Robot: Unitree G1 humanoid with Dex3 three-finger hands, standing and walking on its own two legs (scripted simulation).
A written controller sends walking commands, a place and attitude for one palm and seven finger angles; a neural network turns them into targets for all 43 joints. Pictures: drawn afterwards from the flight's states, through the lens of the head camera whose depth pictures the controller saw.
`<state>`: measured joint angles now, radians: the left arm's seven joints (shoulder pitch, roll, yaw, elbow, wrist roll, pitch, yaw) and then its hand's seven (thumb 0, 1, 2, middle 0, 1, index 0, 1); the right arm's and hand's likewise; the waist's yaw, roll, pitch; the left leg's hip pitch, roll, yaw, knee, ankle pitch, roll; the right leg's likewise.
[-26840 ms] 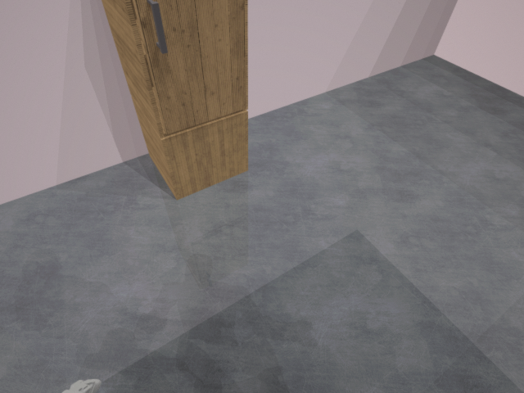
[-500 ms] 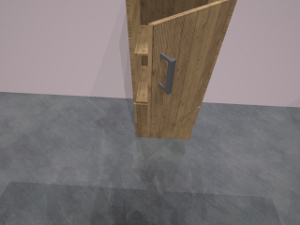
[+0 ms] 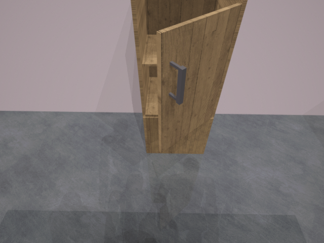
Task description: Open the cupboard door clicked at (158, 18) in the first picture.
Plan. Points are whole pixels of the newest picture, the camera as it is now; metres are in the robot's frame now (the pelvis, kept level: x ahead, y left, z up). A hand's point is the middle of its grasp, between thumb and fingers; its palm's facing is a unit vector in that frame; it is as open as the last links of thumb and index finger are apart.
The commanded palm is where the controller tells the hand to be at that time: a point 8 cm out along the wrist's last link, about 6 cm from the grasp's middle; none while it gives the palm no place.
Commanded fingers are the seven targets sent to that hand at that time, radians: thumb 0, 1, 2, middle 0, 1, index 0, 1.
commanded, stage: let the arm hang, fingers relaxed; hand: left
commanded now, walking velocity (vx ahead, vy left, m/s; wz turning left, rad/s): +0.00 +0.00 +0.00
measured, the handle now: (176, 83) +0.59 -0.02 +0.07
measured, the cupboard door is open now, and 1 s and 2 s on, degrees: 41 41 41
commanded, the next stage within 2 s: look to check the result in 0.12 s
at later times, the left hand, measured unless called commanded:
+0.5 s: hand out of the picture -0.01 +0.16 -0.17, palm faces +0.06 -0.98 -0.18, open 7.4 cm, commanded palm none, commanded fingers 0.00 0.90 0.90 -0.20 -0.30 -0.20 -0.30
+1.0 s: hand out of the picture +0.01 +0.16 -0.18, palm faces +0.02 -0.98 -0.18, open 7.4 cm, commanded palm none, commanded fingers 0.00 0.90 0.90 -0.20 -0.30 -0.20 -0.30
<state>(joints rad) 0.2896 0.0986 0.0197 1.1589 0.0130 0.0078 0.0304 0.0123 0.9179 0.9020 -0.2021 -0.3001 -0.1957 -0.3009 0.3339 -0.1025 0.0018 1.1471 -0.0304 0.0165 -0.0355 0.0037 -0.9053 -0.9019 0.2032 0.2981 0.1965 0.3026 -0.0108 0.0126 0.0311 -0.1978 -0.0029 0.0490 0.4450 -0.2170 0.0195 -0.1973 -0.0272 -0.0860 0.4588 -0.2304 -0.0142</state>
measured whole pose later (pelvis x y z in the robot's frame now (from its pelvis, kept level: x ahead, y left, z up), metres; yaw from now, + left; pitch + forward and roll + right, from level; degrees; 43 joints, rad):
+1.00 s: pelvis +0.02 +0.00 +0.00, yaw -3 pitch -1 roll +0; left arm 0.28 0.12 0.05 1.13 0.02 0.03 0.02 0.00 0.91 0.90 -0.20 -0.30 -0.20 -0.30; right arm 0.25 -0.14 -0.02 1.12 -0.03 0.03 -0.05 0.01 -0.91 -0.90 0.20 0.30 0.20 0.30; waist 0.00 0.01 0.06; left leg -0.19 0.03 0.09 0.49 -0.27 0.01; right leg -0.21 0.00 -0.04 0.49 -0.26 -0.02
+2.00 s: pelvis +0.08 +0.00 +0.00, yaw -36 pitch +1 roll -2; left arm 0.19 0.28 0.11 0.91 0.02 0.06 -0.02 0.01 0.91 0.90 -0.20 -0.30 -0.19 -0.30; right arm 0.18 -0.18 -0.01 0.87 -0.03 0.01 -0.04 0.01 -0.90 -0.90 0.21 0.30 0.20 0.30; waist 0.04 -0.04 0.12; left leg -0.23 0.06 0.06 0.51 -0.30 0.01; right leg -0.51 0.01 0.02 1.13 -0.46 0.05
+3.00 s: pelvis +0.10 -0.10 -0.02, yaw -74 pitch +1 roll -1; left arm 0.16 0.22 0.08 0.91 0.03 0.00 -0.04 0.01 0.91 0.90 -0.20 -0.30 -0.19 -0.30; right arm 0.33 -0.24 -0.05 0.95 -0.03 0.03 -0.01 0.01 -0.90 -0.90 0.21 0.30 0.20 0.30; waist -0.01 0.04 0.08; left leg -0.27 0.16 0.17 0.86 -0.53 -0.05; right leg -0.32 -0.02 -0.10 0.65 -0.35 -0.04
